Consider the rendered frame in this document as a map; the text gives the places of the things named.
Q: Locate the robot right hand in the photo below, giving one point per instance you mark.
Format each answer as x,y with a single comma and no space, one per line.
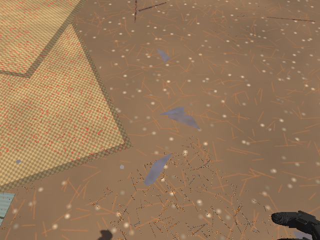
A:
300,220

